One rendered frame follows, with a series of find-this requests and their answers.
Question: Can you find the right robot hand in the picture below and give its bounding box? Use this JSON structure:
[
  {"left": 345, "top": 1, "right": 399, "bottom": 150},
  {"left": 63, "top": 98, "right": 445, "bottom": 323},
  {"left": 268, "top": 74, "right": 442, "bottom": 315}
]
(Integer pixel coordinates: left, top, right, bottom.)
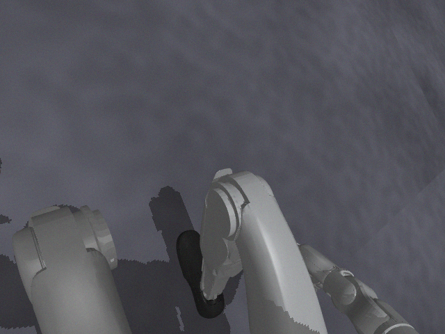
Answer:
[{"left": 297, "top": 243, "right": 339, "bottom": 292}]

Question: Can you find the right robot foot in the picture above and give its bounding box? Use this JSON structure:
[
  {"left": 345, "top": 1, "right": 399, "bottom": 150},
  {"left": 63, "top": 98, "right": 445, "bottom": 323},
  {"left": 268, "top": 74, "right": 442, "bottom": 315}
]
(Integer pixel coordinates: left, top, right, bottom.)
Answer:
[{"left": 176, "top": 230, "right": 225, "bottom": 319}]

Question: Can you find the right robot arm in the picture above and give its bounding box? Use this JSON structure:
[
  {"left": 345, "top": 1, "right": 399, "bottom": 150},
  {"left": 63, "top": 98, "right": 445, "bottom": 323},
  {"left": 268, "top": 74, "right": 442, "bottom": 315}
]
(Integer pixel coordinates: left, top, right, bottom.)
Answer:
[{"left": 323, "top": 268, "right": 419, "bottom": 334}]

